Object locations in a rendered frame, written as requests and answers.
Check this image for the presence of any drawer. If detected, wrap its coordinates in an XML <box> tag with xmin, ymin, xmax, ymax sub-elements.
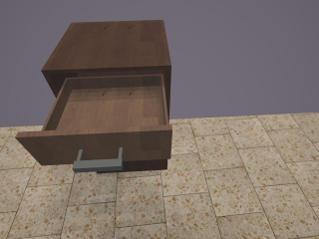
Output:
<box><xmin>15</xmin><ymin>74</ymin><xmax>172</xmax><ymax>166</ymax></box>

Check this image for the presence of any handle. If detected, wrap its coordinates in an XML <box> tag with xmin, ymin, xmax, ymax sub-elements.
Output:
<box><xmin>72</xmin><ymin>147</ymin><xmax>124</xmax><ymax>173</ymax></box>

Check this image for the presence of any cabinet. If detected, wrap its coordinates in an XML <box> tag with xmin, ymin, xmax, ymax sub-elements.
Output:
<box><xmin>41</xmin><ymin>20</ymin><xmax>171</xmax><ymax>174</ymax></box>

